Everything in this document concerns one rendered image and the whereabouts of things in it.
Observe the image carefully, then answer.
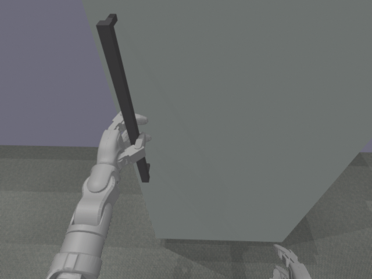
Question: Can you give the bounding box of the right robot hand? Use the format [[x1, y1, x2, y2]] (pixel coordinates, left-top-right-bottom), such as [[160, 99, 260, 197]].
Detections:
[[270, 244, 311, 279]]

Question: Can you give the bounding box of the left robot hand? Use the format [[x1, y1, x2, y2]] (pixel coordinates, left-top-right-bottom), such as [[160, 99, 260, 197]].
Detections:
[[96, 111, 151, 173]]

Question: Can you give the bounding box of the robot left forearm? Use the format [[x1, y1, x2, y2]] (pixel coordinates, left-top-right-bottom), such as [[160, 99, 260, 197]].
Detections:
[[45, 164, 121, 279]]

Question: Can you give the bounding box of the handle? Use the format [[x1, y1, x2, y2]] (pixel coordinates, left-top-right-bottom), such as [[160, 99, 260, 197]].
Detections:
[[96, 14, 150, 183]]

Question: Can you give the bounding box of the fridge door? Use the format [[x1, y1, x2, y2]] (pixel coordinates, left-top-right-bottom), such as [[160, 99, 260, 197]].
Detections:
[[82, 0, 372, 242]]

